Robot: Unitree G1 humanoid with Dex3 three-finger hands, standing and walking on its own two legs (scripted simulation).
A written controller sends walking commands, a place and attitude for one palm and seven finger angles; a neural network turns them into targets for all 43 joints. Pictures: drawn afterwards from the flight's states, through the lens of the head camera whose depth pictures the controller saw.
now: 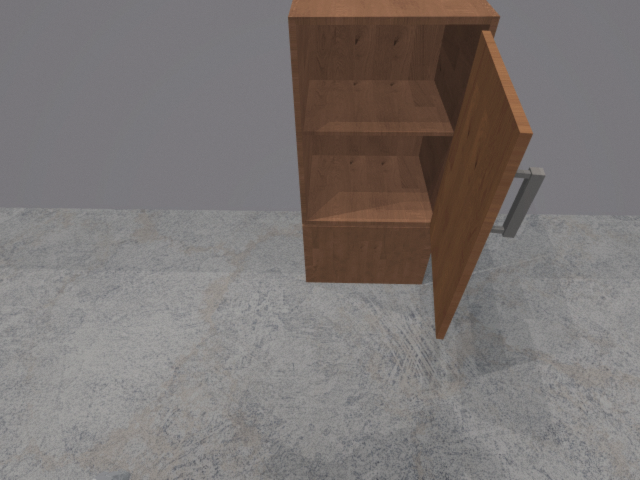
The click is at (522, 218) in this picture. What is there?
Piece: cupboard door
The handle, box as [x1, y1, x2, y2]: [490, 167, 545, 237]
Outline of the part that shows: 542,168 529,167 528,170 517,170 514,177 523,177 523,182 503,225 493,226 490,232 499,232 503,236 514,236 545,175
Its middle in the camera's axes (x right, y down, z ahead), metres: +0.34 -0.06 +0.70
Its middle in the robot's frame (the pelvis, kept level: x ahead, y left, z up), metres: +0.58 -0.31 +0.01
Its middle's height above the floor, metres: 0.78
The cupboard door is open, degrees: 83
